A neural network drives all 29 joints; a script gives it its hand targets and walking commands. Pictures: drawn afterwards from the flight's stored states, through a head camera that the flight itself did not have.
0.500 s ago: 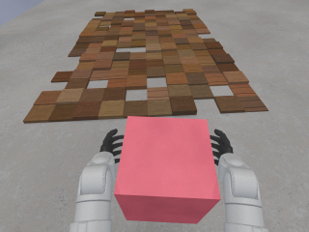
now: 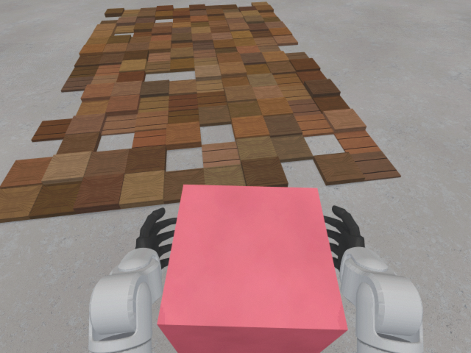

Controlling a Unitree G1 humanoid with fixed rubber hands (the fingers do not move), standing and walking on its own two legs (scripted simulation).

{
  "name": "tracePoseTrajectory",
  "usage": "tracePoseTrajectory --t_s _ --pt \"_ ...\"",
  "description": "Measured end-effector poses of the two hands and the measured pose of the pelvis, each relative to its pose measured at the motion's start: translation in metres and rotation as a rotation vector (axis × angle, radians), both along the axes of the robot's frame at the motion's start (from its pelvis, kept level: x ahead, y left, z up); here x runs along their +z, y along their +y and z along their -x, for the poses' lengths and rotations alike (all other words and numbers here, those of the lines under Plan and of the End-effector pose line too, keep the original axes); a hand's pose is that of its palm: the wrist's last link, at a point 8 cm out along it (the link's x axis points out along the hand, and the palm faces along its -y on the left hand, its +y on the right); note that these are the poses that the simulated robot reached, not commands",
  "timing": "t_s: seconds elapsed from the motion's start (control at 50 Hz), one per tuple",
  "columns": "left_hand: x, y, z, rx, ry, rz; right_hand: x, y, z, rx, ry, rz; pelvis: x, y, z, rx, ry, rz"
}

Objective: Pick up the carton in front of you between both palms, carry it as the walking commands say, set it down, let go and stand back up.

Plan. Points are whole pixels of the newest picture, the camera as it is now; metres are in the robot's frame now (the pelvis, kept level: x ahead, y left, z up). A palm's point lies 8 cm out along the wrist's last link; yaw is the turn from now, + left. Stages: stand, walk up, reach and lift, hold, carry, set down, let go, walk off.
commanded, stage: carry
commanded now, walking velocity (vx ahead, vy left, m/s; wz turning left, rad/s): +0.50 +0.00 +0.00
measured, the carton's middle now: (247, 280) +0.24 -0.01 +0.02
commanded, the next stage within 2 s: none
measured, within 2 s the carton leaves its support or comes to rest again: neither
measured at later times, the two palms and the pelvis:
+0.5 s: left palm (183, 134) +0.56 +0.12 +0.09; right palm (312, 126) +0.58 -0.18 +0.09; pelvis +0.33 -0.04 +0.00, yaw +2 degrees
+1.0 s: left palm (189, 58) +0.94 +0.14 +0.10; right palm (282, 54) +0.94 -0.16 +0.10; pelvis +0.66 -0.01 +0.00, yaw +0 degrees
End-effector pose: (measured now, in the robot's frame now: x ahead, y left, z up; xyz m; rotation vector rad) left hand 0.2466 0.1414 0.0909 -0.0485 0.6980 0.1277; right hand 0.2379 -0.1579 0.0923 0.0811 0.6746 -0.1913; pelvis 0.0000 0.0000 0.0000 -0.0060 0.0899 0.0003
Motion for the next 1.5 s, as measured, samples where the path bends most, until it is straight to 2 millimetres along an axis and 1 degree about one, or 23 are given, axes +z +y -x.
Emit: tracePoseTrajectory --t_s 0.08,0.14,0.18,0.26,0.32,0.36,0.46,0.54,0.62,0.66,0.74,0.8,0.84,0.92,1.0,1.06,1.12,1.16,1.22,1.28,1.34,1.4,1.5 --pt "-0.003 -0.013 -0.054 0.007 -0.025 -0.006 -0.002 -0.013 -0.058 0.007 -0.025 -0.006 -0.008 -0.014 -0.056 0.002 -0.012 -0.003" --pt "-0.012 -0.023 -0.098 0.027 -0.047 -0.016 -0.014 -0.023 -0.109 0.027 -0.047 -0.016 -0.024 -0.029 -0.104 0.018 -0.029 -0.002" --pt "-0.02 -0.028 -0.125 0.039 -0.032 -0.03 -0.024 -0.028 -0.14 0.04 -0.032 -0.029 -0.029 -0.037 -0.13 0.027 -0.029 0.016" --pt "-0.029 -0.028 -0.161 0.084 0.055 -0.025 -0.031 -0.028 -0.19 0.086 0.054 -0.02 -0.016 -0.048 -0.171 0.054 -0.013 0.002" --pt "-0.026 -0.026 -0.188 0.114 0.074 -0.025 -0.028 -0.025 -0.226 0.118 0.072 -0.014 -0.005 -0.052 -0.204 0.057 -0.005 -0.01" --pt "-0.02 -0.025 -0.21 0.124 0.063 -0.025 -0.023 -0.023 -0.25 0.129 0.06 -0.011 0.0 -0.052 -0.229 0.054 -0.002 -0.018" --pt "-0.008 -0.022 -0.278 0.111 0.005 -0.02 -0.011 -0.021 -0.312 0.114 0.002 -0.005 0.003 -0.046 -0.296 0.044 -0.002 -0.023" --pt "-0.004 -0.016 -0.342 0.08 -0.045 -0.013 -0.005 -0.016 -0.366 0.083 -0.047 0.002 -0.006 -0.033 -0.358 0.037 -0.013 -0.015" --pt "-0.015 -0.003 -0.412 0.052 -0.083 0.002 -0.01 -0.003 -0.428 0.057 -0.085 0.02 -0.026 -0.015 -0.426 0.013 -0.035 -0.012" --pt "-0.023 0.003 -0.446 0.042 -0.063 0.014 -0.015 0.002 -0.459 0.049 -0.065 0.035 -0.03 -0.008 -0.454 0.002 -0.036 -0.03" --pt "-0.023 0.005 -0.499 0.007 0.022 0.006 -0.019 0.005 -0.502 0.013 0.021 0.024 -0.015 0.003 -0.497 -0.022 -0.023 -0.009" --pt "-0.017 0.005 -0.538 -0.013 0.04 0.006 -0.012 0.004 -0.535 -0.006 0.039 0.024 -0.003 0.006 -0.532 -0.021 -0.017 0.008" --pt "-0.012 0.004 -0.565 -0.015 0.027 0.009 -0.005 0.004 -0.562 -0.009 0.027 0.026 0.001 0.006 -0.556 -0.017 -0.015 0.016" --pt "0.0 0.004 -0.626 0.006 -0.024 0.013 0.007 0.004 -0.629 0.006 -0.025 0.023 0.003 0.002 -0.606 -0.009 -0.017 0.016" --pt "0.008 -0.002 -0.697 0.034 -0.077 0.01 0.012 -0.002 -0.707 0.022 -0.078 0.005 -0.004 -0.009 -0.662 0.002 -0.023 0.002" --pt "0.007 -0.011 -0.758 0.035 -0.095 -0.018 0.007 -0.011 -0.771 0.041 -0.096 0.003 -0.017 -0.021 -0.71 0.015 -0.03 -0.011" --pt "0.0 -0.019 -0.818 0.051 -0.097 -0.05 -0.007 -0.019 -0.838 0.081 -0.099 0.006 -0.035 -0.033 -0.755 0.025 -0.043 -0.005" --pt "-0.008 -0.021 -0.85 0.067 -0.051 -0.062 -0.017 -0.022 -0.875 0.103 -0.054 0.002 -0.034 -0.039 -0.776 0.026 -0.038 -0.006" --pt "-0.02 -0.023 -0.888 0.089 0.025 -0.053 -0.026 -0.023 -0.921 0.104 0.022 -0.02 -0.023 -0.046 -0.807 0.027 -0.023 -0.017" --pt "-0.023 -0.022 -0.928 0.109 0.046 -0.033 -0.028 -0.023 -0.963 0.09 0.045 -0.039 -0.014 -0.05 -0.839 0.023 -0.01 -0.026" --pt "-0.019 -0.023 -0.974 0.116 0.017 -0.015 -0.024 -0.023 -1.006 0.075 0.017 -0.048 -0.01 -0.051 -0.875 0.019 0.002 -0.028" --pt "-0.012 -0.022 -1.022 0.108 -0.027 -0.004 -0.016 -0.023 -1.05 0.06 -0.027 -0.047 -0.01 -0.047 -0.916 0.013 0.011 -0.025" --pt "0.001 -0.017 -1.107 0.084 -0.102 0.01 -0.001 -0.018 -1.126 0.039 -0.104 -0.044 -0.017 -0.035 -0.995 -0.001 0.016 -0.015"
